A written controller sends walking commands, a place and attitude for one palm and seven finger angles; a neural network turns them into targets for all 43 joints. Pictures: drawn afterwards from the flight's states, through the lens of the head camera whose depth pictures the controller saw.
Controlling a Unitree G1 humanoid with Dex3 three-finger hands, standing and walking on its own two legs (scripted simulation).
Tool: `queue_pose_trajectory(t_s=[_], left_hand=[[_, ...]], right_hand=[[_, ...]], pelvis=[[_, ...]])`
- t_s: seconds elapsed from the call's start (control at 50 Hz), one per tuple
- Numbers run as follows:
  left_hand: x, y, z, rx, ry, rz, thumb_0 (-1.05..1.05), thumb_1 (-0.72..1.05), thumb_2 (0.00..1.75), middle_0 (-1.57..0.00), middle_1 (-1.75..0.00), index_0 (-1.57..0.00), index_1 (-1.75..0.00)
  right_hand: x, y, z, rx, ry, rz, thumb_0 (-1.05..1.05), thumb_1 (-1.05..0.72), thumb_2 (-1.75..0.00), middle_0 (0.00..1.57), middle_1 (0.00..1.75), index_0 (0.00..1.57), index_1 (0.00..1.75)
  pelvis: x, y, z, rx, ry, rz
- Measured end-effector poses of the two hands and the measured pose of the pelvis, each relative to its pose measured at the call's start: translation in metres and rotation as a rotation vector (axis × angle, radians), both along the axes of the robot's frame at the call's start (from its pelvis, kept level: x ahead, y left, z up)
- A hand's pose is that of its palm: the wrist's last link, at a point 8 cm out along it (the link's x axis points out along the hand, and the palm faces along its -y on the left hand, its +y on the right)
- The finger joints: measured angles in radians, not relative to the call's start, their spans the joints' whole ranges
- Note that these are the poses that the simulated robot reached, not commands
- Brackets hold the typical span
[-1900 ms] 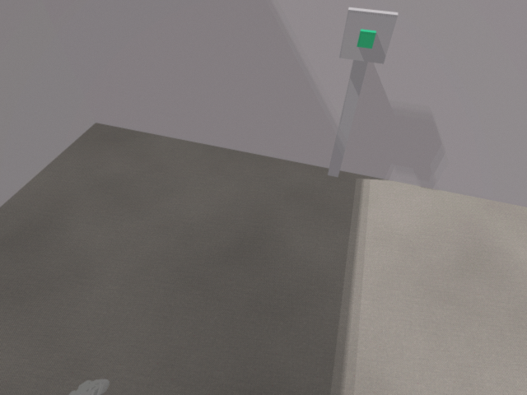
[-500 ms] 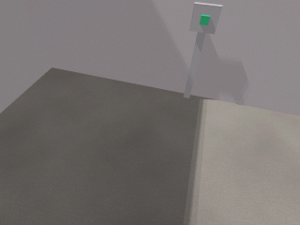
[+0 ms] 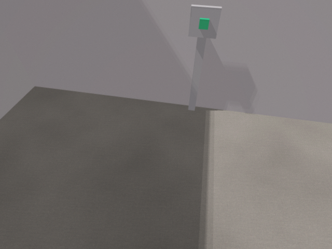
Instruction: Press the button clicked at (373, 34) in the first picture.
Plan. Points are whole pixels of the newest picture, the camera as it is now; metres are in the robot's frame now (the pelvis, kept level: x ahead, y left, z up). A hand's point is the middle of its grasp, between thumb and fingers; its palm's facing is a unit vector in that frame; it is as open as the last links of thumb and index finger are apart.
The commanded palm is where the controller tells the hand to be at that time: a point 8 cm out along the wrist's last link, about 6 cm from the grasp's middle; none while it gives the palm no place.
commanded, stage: walk to a spot facing it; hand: left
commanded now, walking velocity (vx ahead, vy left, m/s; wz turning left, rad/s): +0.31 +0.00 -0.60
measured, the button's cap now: (203, 23) +1.36 -0.12 +0.00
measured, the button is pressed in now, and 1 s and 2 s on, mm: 0 0 0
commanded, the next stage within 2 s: turn to face it in 1.36 s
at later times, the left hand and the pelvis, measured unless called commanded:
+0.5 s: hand out of the picture +0.15 +0.17 -0.17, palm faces -0.12 -0.98 -0.17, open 7.4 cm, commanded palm none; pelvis +0.17 -0.01 +0.00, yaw -13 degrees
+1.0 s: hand (148, 138) +0.55 +0.12 -0.16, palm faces -0.48 -0.87 -0.15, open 7.4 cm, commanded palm none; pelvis +0.38 +0.00 +0.01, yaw -31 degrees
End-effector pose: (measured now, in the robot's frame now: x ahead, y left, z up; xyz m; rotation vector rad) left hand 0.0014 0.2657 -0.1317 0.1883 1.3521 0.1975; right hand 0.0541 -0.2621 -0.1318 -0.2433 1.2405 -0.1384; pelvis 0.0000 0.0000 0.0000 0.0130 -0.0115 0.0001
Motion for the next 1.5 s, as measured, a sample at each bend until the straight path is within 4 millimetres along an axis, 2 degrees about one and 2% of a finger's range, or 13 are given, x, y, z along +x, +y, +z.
queue_pose_trajectory(t_s=[0.12, 0.2, 0.42, 0.56, 0.62, 0.74, 0.88, 1.0, 1.16, 1.22, 1.28, 1.42, 1.5], left_hand=[[0.041, -0.035, -0.008, -0.026, 0.007, -0.065, 0.00, 0.91, 0.90, -0.20, -0.30, -0.20, -0.30], [0.061, -0.053, -0.011, -0.024, -0.036, -0.044, 0.00, 0.91, 0.90, -0.20, -0.30, -0.20, -0.30], [0.114, -0.066, 0.002, -0.074, 0.100, -0.127, 0.00, 0.90, 0.90, -0.20, -0.30, -0.21, -0.30], [0.191, -0.034, -0.021, -0.078, 0.107, -0.140, 0.00, 0.90, 0.90, -0.20, -0.30, -0.21, -0.30], [0.239, -0.017, -0.036, -0.082, 0.114, -0.178, 0.00, 0.90, 0.90, -0.20, -0.30, -0.20, -0.30], [0.371, -0.010, -0.021, -0.083, -0.010, -0.324, 0.00, 0.91, 0.90, -0.19, -0.30, -0.20, -0.30], [0.500, -0.041, -0.003, -0.100, -0.143, -0.449, 0.00, 0.91, 0.90, -0.19, -0.30, -0.20, -0.30], [0.570, -0.095, -0.005, -0.135, -0.131, -0.567, 0.00, 0.91, 0.90, -0.19, -0.30, -0.20, -0.30], [0.656, -0.210, -0.019, -0.199, -0.139, -0.743, 0.00, 0.91, 0.90, -0.19, -0.30, -0.20, -0.30], [0.683, -0.246, -0.027, -0.207, -0.190, -0.771, 0.00, 0.91, 0.90, -0.19, -0.30, -0.20, -0.30], [0.698, -0.258, -0.026, -0.185, -0.194, -0.762, 0.00, 0.91, 0.90, -0.19, -0.30, -0.20, -0.30], [0.723, -0.242, -0.002, -0.050, -0.090, -0.795, -0.01, 0.92, 0.90, -0.20, -0.30, -0.20, -0.30], [0.745, -0.235, 0.006, -0.009, -0.056, -0.797, 0.00, 0.92, 0.90, -0.20, -0.30, -0.20, -0.30]], right_hand=[[-0.033, -0.015, -0.025, 0.035, 0.103, -0.113, 0.00, -0.90, -0.90, 0.21, 0.30, 0.21, 0.30], [-0.024, -0.025, -0.026, 0.039, 0.169, -0.128, 0.01, -0.90, -0.90, 0.20, 0.30, 0.20, 0.30], [0.131, -0.019, 0.013, 0.050, -0.131, -0.182, 0.01, -0.91, -0.90, 0.20, 0.30, 0.20, 0.30], [0.231, 0.011, 0.014, 0.033, -0.221, -0.164, 0.01, -0.90, -0.90, 0.20, 0.30, 0.20, 0.30], [0.253, 0.022, 0.013, 0.003, -0.256, -0.194, 0.00, -0.90, -0.90, 0.20, 0.30, 0.20, 0.30], [0.219, 0.043, 0.023, -0.021, -0.149, -0.373, 0.00, -0.91, -0.90, 0.20, 0.30, 0.21, 0.30], [0.162, 0.064, 0.023, -0.030, 0.072, -0.568, -0.01, -0.93, -0.90, 0.20, 0.30, 0.20, 0.30], [0.144, 0.100, 0.017, 0.049, 0.217, -0.702, 0.00, -0.92, -0.90, 0.20, 0.30, 0.20, 0.30], [0.163, 0.128, 0.004, 0.200, 0.361, -0.853, 0.00, -0.91, -0.90, 0.20, 0.30, 0.20, 0.30], [0.182, 0.112, -0.009, 0.245, 0.379, -0.889, 0.01, -0.90, -0.90, 0.20, 0.30, 0.21, 0.30], [0.219, 0.069, -0.019, 0.220, 0.310, -0.899, 0.01, -0.90, -0.90, 0.21, 0.30, 0.21, 0.30], [0.350, -0.072, -0.004, 0.037, -0.089, -0.854, 0.01, -0.91, -0.90, 0.20, 0.30, 0.20, 0.30], [0.412, -0.125, 0.010, -0.027, -0.229, -0.812, 0.00, -0.91, -0.90, 0.20, 0.30, 0.20, 0.30]], pelvis=[[0.030, -0.021, -0.013, -0.006, -0.006, -0.067], [0.050, -0.033, -0.014, -0.023, -0.009, -0.082], [0.128, -0.026, 0.008, -0.019, 0.031, -0.201], [0.203, -0.001, -0.008, -0.041, 0.037, -0.252], [0.232, 0.011, -0.016, -0.036, 0.021, -0.297], [0.279, 0.021, 0.002, -0.052, -0.001, -0.379], [0.334, 0.021, 0.010, -0.038, 0.013, -0.462], [0.378, 0.003, 0.007, -0.032, 0.020, -0.533], [0.436, -0.047, -0.010, -0.035, 0.040, -0.622], [0.458, -0.078, -0.023, -0.020, 0.033, -0.654], [0.475, -0.097, -0.022, -0.025, 0.016, -0.690], [0.519, -0.123, -0.001, -0.004, 0.025, -0.778], [0.548, -0.130, 0.002, 0.004, 0.036, -0.817]])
